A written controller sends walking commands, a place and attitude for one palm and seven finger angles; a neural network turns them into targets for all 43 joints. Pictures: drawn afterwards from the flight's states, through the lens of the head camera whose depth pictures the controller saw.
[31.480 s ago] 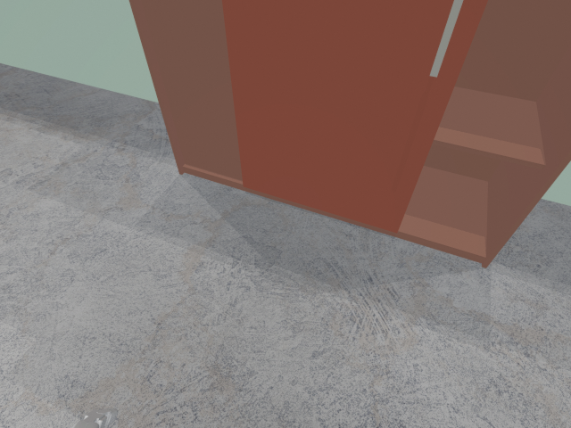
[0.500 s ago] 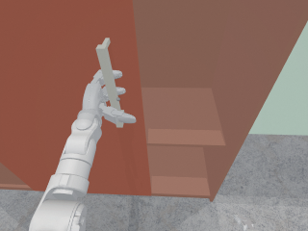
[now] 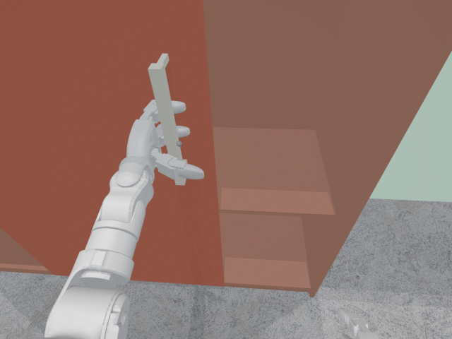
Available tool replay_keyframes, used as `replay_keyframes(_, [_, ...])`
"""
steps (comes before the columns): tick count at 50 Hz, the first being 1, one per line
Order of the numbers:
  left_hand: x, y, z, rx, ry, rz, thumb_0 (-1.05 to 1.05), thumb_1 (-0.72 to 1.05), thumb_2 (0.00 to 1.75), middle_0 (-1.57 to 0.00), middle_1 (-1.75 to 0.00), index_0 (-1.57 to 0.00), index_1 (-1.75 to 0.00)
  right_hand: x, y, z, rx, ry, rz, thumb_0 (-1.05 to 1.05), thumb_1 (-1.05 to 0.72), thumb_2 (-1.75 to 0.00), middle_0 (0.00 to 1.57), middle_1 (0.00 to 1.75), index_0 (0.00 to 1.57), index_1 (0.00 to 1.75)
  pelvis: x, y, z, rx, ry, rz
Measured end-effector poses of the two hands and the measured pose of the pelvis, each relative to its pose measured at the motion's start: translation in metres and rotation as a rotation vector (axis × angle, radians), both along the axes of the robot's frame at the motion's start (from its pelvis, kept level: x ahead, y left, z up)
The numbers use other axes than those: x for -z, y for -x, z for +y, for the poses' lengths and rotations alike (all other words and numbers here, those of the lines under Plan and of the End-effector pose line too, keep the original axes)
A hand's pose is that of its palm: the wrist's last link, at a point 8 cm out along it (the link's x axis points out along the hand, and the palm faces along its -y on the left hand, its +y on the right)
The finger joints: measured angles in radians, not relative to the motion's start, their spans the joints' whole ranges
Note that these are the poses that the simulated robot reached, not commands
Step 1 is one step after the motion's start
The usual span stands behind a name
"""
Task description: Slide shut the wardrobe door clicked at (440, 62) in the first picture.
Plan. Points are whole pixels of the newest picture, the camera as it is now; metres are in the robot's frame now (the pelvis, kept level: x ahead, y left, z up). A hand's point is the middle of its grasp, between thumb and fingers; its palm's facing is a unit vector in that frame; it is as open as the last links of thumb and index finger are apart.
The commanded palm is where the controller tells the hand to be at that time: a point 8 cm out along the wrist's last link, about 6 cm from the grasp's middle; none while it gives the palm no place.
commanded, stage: grip the handle and tug to test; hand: left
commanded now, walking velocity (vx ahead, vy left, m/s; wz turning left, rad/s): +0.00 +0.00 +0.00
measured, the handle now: (173, 127) +0.46 +0.13 +0.15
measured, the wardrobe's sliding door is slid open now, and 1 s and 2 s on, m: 0.37 0.37 0.37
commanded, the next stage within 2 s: tug the door sideways, standing still in 1.46 s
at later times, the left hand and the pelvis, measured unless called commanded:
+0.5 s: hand (178, 142) +0.40 +0.11 +0.17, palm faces -0.01 -1.00 -0.01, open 9.3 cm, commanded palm +0.38 +0.16 +0.16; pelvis +0.00 +0.00 +0.00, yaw -1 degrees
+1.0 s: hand (178, 142) +0.40 +0.11 +0.17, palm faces -0.01 -1.00 -0.01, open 5.7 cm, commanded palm +0.37 +0.16 +0.16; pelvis +0.02 +0.00 +0.00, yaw -2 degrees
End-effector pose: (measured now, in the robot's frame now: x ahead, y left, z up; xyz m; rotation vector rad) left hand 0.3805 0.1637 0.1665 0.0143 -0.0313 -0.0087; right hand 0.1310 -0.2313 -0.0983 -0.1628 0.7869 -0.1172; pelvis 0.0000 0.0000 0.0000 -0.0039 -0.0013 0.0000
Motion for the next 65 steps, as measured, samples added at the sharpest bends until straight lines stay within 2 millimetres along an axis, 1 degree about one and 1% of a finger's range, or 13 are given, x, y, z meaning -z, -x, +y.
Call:
replay_keyframes(6, [0.0, -0.001, 0.001, 0.007, 0.005, -0.001, -0.02, -0.49, 0.31, -0.29, -1.2, -0.26, -1.2, 0.0, 0.005, -0.001, 0.011, 0.006, 0.007, 0.01, -0.91, -0.9, 0.2, 0.29, 0.2, 0.3, 0.0, 0.001, 0.001, 0.003, 0.001, 0.001])
replay_keyframes(12, [0.001, -0.002, 0.001, 0.011, 0.007, 0.0, -0.02, -0.36, 0.36, -0.31, -1.22, -0.29, -1.22, 0.0, 0.01, -0.002, 0.025, 0.009, 0.015, 0.01, -0.91, -0.9, 0.2, 0.29, 0.2, 0.3, 0.0, 0.001, 0.002, 0.01, 0.001, 0.003])
replay_keyframes(17, [0.001, -0.003, 0.002, 0.009, 0.008, 0.001, -0.01, -0.17, 0.44, -0.33, -1.25, -0.31, -1.24, 0.001, 0.014, -0.003, 0.031, 0.009, 0.021, 0.01, -0.91, -0.9, 0.2, 0.29, 0.2, 0.3, 0.0, 0.001, 0.003, 0.011, 0.002, 0.003])
replay_keyframes(24, [0.001, -0.004, 0.002, 0.007, 0.008, 0.0, -0.01, 0.13, 0.57, -0.36, -1.29, -0.34, -1.29, 0.001, 0.015, -0.002, 0.034, 0.007, 0.026, 0.01, -0.91, -0.9, 0.2, 0.29, 0.2, 0.3, -0.001, 0.001, 0.004, 0.012, 0.002, 0.005])
replay_keyframes(37, [0.001, -0.004, 0.004, 0.009, 0.011, -0.003, 0.0, 0.71, 0.82, -0.4, -1.37, -0.37, -1.36, -0.002, 0.007, -0.001, 0.036, 0.003, 0.006, 0.01, -0.91, -0.9, 0.2, 0.29, 0.2, 0.3, -0.001, -0.005, 0.005, 0.021, 0.003, 0.004])
replay_keyframes(57, [0.001, -0.003, 0.002, 0.003, 0.01, -0.003, 0.0, 0.76, 0.79, -0.35, -1.4, -0.32, -1.38, -0.01, -0.021, -0.002, 0.029, -0.006, -0.033, 0.01, -0.91, -0.9, 0.2, 0.29, 0.2, 0.3, -0.002, -0.021, 0.003, 0.034, 0.001, 0.004])
replay_keyframes(65, [0.001, 0.0, 0.001, 0.006, 0.002, -0.011, 0.0, 0.77, 0.79, -0.3, -1.39, -0.26, -1.36, -0.015, -0.035, -0.003, 0.035, -0.02, -0.057, 0.01, -0.91, -0.9, 0.2, 0.29, 0.2, 0.3, -0.002, -0.032, 0.002, 0.046, 0.0, 0.01])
